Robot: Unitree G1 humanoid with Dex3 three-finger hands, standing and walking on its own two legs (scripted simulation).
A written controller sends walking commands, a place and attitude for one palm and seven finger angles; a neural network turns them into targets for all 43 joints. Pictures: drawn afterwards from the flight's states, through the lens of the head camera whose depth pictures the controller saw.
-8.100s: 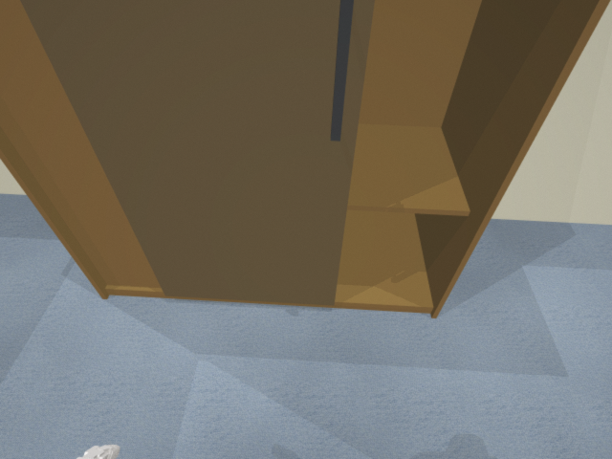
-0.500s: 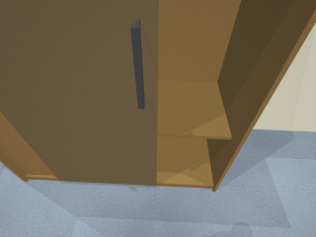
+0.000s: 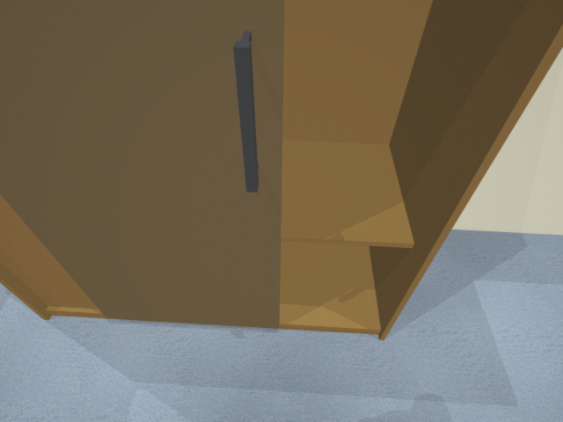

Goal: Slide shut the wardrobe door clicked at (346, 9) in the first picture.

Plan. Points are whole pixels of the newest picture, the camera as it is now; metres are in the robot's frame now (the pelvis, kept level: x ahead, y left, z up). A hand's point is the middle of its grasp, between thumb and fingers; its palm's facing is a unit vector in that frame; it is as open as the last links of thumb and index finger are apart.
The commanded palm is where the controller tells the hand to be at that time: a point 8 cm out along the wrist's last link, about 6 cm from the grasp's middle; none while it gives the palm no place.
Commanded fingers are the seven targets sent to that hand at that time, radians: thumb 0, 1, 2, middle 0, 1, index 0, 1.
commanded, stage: look again from close up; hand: left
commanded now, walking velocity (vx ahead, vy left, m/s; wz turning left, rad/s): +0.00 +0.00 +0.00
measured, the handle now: (250, 121) +0.52 +0.10 +0.16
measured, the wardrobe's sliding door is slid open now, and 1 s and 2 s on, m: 0.37 0.37 0.37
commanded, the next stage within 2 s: raise the hand with hooked fingers in 0.54 s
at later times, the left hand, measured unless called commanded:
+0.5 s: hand out of the picture -0.05 +0.16 -0.18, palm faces +0.07 -0.98 -0.16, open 7.4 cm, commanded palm none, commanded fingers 0.00 0.90 0.90 -0.20 -0.30 -0.20 -0.30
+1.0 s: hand (174, 370) +0.18 +0.15 +0.02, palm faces -0.07 -1.00 +0.03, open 8.1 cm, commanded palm +0.12 +0.24 -0.01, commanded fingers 0.00 0.46 0.71 -0.23 -0.58 -0.23 -0.58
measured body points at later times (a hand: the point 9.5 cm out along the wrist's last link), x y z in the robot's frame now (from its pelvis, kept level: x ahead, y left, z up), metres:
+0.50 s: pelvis +0.00 +0.01 +0.00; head +0.01 +0.01 +0.45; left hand -0.05 +0.21 -0.16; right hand -0.02 -0.20 -0.16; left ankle +0.00 +0.14 -0.74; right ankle -0.05 -0.05 -0.74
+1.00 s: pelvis -0.04 +0.02 -0.05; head -0.03 +0.02 +0.40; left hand +0.18 +0.21 +0.02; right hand +0.17 -0.24 -0.08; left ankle +0.00 +0.14 -0.74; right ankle -0.05 -0.05 -0.74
